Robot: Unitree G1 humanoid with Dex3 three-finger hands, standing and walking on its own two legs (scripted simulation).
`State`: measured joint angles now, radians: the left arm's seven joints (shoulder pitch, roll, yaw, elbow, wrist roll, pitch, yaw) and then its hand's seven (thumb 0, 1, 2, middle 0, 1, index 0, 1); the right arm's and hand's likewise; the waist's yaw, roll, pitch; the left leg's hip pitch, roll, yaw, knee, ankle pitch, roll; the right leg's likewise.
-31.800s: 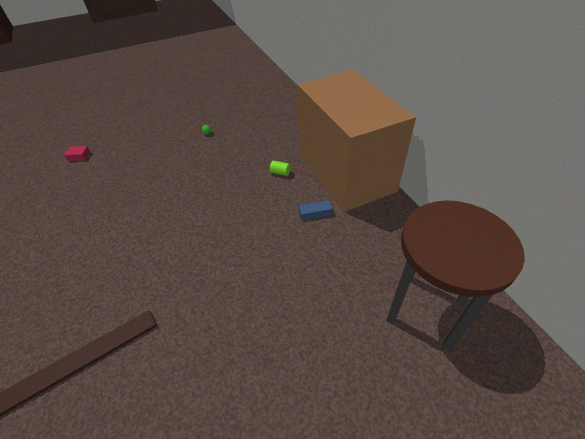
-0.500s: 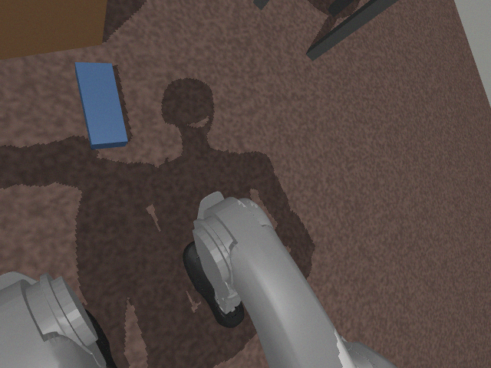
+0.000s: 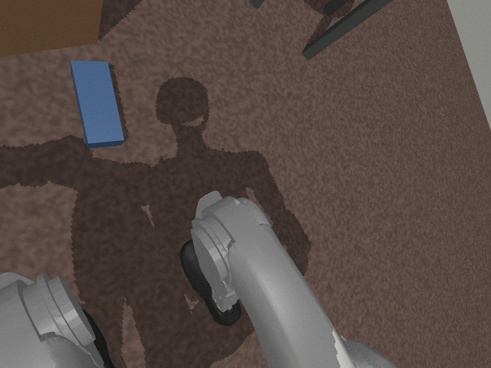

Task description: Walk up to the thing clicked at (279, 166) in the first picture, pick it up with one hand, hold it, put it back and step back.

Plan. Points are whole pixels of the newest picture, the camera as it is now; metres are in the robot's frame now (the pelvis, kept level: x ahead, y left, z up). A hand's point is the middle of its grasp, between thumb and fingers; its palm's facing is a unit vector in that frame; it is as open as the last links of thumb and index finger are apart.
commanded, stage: withdraw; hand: left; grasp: from above
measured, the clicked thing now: out of the picture +0.44 +0.38 -0.29
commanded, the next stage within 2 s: home in 0.92 s
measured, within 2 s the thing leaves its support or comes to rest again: neither
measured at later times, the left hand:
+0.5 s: hand out of the picture +0.44 +0.38 -0.13, palm faces -0.33 -0.22 -0.92, open 14.0 cm
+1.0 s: hand out of the picture +0.42 +0.37 -0.14, palm faces -0.43 -0.10 -0.90, open 13.1 cm
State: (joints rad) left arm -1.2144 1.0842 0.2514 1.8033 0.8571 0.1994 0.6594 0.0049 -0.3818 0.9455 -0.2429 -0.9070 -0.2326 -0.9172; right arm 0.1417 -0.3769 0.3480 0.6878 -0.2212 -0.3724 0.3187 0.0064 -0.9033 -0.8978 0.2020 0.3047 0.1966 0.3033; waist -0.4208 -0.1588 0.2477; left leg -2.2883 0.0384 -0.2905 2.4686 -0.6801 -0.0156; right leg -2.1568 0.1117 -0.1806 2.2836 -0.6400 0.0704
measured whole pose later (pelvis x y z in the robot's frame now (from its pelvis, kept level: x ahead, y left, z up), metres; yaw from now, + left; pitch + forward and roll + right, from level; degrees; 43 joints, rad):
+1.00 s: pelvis +0.00 -0.01 +0.01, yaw +6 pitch +31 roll -10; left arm -0.89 0.84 0.07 1.19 1.19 -0.26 0.21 0.00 -0.32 0.88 -0.20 -0.88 -0.22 -0.86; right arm 0.18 -0.31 0.12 0.66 -0.12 0.00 0.10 0.01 -0.88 -0.89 0.20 0.30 0.20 0.30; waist -0.22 -0.03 0.02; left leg -2.30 0.01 -0.18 2.38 -0.63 -0.02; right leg -2.19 0.05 -0.10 2.29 -0.66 0.04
